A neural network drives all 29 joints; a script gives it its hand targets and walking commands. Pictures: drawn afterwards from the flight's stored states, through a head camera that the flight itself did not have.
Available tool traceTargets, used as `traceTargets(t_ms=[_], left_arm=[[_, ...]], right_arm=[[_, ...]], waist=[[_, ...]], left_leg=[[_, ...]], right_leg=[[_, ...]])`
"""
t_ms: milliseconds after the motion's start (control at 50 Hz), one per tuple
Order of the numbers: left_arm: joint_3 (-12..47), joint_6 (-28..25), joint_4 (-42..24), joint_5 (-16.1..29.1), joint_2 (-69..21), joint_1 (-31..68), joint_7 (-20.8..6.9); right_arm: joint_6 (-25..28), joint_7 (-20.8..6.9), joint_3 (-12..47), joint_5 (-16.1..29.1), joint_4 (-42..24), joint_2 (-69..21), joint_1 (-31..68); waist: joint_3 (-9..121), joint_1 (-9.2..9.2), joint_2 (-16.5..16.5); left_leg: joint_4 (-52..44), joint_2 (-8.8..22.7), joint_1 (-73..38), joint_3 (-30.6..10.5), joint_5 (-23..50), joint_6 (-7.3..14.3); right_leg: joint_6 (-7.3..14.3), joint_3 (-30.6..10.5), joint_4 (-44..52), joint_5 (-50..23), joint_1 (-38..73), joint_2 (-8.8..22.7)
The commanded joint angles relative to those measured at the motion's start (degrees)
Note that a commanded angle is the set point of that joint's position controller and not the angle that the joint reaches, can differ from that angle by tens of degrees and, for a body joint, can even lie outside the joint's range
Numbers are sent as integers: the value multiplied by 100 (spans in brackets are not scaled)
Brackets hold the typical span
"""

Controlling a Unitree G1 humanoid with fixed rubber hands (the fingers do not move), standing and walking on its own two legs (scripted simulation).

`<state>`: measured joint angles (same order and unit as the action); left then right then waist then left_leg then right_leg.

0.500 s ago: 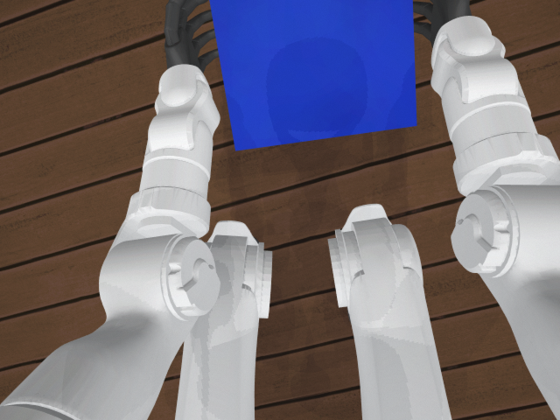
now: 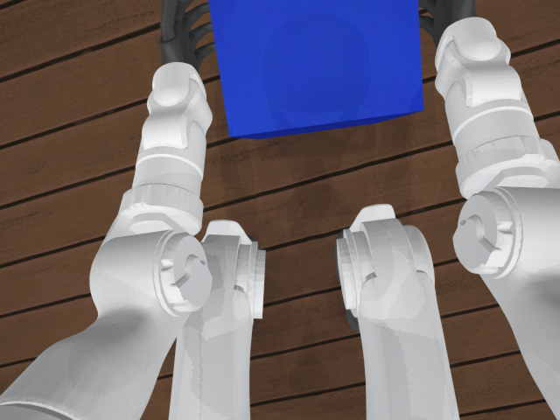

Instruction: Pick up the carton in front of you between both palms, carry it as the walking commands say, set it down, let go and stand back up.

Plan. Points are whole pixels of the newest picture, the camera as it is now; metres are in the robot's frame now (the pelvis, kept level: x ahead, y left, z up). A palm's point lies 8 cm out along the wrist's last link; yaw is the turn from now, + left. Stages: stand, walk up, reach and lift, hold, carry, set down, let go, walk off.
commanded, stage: set down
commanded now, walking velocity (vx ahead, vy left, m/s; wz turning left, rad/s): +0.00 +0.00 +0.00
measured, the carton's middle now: (311, 55) +0.51 -0.06 -0.25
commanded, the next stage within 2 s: let go in 1.38 s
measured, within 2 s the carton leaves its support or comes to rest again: neither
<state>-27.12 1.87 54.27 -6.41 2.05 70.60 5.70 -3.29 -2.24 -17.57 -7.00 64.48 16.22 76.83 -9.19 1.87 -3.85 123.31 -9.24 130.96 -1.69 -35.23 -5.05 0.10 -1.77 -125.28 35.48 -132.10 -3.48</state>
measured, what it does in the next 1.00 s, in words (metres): rises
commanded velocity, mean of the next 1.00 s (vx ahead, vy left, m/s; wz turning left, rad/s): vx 0.00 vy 0.00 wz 0.00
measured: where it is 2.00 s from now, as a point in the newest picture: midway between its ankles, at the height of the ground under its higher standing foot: (299, 300)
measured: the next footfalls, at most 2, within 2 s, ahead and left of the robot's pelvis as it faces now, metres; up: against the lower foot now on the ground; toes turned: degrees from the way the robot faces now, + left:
none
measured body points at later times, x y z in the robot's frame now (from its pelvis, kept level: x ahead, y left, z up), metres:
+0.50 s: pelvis -0.03 +0.00 +0.00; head +0.32 -0.05 +0.28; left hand +0.50 +0.12 -0.15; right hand +0.50 -0.27 -0.15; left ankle +0.10 +0.12 -0.34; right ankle +0.09 -0.11 -0.34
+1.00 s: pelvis +0.00 +0.00 +0.13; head +0.31 -0.05 +0.45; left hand +0.50 +0.12 +0.01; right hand +0.49 -0.28 +0.01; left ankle +0.10 +0.12 -0.34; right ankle +0.09 -0.11 -0.34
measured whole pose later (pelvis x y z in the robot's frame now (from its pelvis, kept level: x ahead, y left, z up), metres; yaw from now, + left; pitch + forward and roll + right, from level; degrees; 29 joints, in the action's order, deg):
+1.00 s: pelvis +0.00 +0.00 +0.13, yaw -2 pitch +45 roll +3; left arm -14.0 7.8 38.5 3.8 5.1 54.4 10.6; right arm -6.4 -4.1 -12.0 4.1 51.0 23.5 61.5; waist 2.0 -0.1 -1.3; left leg 96.9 -4.7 113.1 -1.1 -29.2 -2.6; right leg 0.6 -2.3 -98.5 28.5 -115.1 -2.8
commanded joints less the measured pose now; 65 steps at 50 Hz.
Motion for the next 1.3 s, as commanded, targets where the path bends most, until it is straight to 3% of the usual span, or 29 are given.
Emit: traceTargets(t_ms=[0, 20, 60, 100, 140, 220, 300, 400, 480, 620, 760, 940, 1280], left_arm=[[1398, 272, 737, -43, -2570, 1270, -707], [1299, 225, 803, -20, -2132, 1080, -606], [1001, 70, 766, 130, -372, 405, -209], [1063, -155, 438, 602, 968, 250, 203], [1328, -302, 251, 1075, 1171, 620, 334], [2136, -336, -118, 1930, 961, 1030, 289], [2312, -209, -425, 2284, 1174, 1124, 346], [2081, -16, -836, 2126, 1203, 846, 501], [1791, 193, -1520, 1742, 1243, 627, 639], [1210, 349, -1474, 1054, 988, 148, 612], [1238, 332, -1521, 1018, 742, -208, 507], [1314, 493, -2272, 1010, 709, -593, 500], [1117, 501, -2422, 681, 458, -1365, 307]], right_arm=[[-118, -674, 959, 4, 564, -2537, 845], [-51, -559, 857, 29, 624, -2051, 714], [155, -124, 507, 128, 696, -190, 184], [442, 301, 455, 576, 436, 1159, 93], [624, 411, 643, 1085, 92, 1433, 523], [761, 350, 1201, 1781, -746, 1777, 1270], [595, 219, 1445, 2138, -951, 1944, 1284], [328, 135, 1377, 2078, -967, 1980, 977], [75, 172, 1054, 1752, -1439, 1988, 783], [-99, 72, 770, 1377, -1342, 1559, 309], [-54, -40, 691, 1264, -1414, 1471, 55], [-203, -182, 427, 1101, -2017, 1584, -256], [-190, -447, 149, 743, -1972, 1288, -796]], waist=[[4073, 245, 251], [4087, 234, 247], [4116, 214, 225], [4320, 123, 278], [4589, 83, 302], [5226, 305, 522], [5611, 251, 702], [6377, 131, 807], [7102, 128, 859], [5969, -93, 764], [6337, -77, 810], [7219, -1, 816], [6690, -151, 837]], left_leg=[[-608, -39, -1853, 542, 1581, 151], [-585, -1, -1965, 574, 1552, 114], [-576, 108, -2248, 635, 1503, 19], [-592, 238, -2407, 547, 1595, -7], [-528, 358, -2437, 461, 1871, 35], [-440, 449, -2579, 408, 2067, 93], [-519, 468, -2739, 493, 1649, 91], [-802, 433, -3132, 666, 1263, 105], [-1184, 339, -3478, 762, 1163, 163], [-1912, 302, -3131, 763, 1099, 197], [-2550, 294, -3494, 702, 1487, 159], [-3433, 269, -4301, 728, 1832, 100], [-5418, 378, -5613, 562, 2275, 81]], right_leg=[[125, -20, 1211, -2129, 2482, -66], [85, -14, 1208, -2055, 2551, -46], [20, 1, 1218, -1921, 2690, 49], [13, -51, 1219, -1940, 2768, 179], [51, -140, 1085, -2232, 2828, 241], [64, -141, 944, -2545, 3415, 337], [29, -78, 999, -2221, 3968, 406], [1, -1, 1298, -1918, 4760, 375], [-4, 118, 1642, -1915, 5271, 268], [-63, 150, 2357, -1746, 4518, 172], [-97, 203, 2932, -2148, 4815, 110], [-104, 300, 3737, -2645, 5915, 14], [-151, 158, 5618, -3117, 7355, 11]])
